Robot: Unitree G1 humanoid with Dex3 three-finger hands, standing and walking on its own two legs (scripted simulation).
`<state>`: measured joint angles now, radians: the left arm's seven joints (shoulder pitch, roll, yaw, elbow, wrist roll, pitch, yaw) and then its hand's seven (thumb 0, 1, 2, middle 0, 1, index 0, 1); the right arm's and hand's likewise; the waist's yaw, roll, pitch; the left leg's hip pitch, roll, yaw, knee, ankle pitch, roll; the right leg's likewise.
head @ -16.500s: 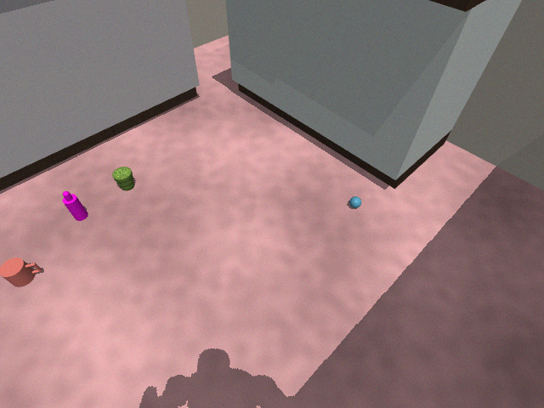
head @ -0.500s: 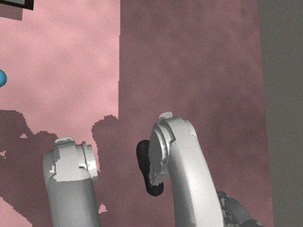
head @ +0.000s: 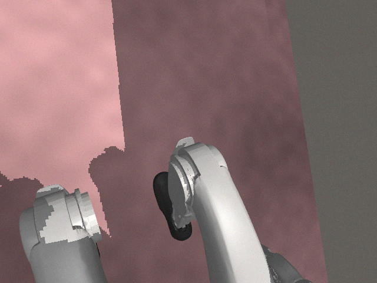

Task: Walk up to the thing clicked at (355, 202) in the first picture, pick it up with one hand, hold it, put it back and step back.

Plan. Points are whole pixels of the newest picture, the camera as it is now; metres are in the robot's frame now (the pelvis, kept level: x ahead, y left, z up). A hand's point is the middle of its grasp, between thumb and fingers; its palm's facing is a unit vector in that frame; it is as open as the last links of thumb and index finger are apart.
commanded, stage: rest palm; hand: left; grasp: from above
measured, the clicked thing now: out of the picture +0.50 +0.32 -0.29
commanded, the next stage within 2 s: close in 1.14 s
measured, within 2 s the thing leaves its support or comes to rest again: neither
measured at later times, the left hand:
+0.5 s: hand out of the picture +0.47 +0.32 -0.26, palm faces -0.48 -0.14 -0.87, open 13.2 cm
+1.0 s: hand out of the picture +0.48 +0.31 -0.26, palm faces -0.47 -0.13 -0.87, open 13.9 cm
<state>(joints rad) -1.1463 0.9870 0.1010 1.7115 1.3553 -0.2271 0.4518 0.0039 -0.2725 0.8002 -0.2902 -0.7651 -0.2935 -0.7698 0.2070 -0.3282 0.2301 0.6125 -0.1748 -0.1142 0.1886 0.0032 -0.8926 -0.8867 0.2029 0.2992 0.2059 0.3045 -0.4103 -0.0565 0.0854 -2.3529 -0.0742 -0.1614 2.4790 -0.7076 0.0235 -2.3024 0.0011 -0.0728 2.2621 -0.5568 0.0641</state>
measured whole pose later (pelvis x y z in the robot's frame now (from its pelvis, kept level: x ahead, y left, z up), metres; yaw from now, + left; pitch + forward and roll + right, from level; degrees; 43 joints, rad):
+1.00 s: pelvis +0.00 +0.01 -0.01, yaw -4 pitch +29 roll -17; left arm -1.14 1.13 0.12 1.78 1.39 -0.28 0.57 0.00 -0.48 0.99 -0.22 -0.79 -0.16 -0.86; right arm 0.16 -0.37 0.32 0.56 -0.22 -0.18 0.24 0.00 -0.90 -0.90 0.20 0.30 0.20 0.30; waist -0.44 -0.14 0.18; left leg -2.32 -0.05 -0.23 2.55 -0.76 0.03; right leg -2.26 0.02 -0.13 2.27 -0.56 0.07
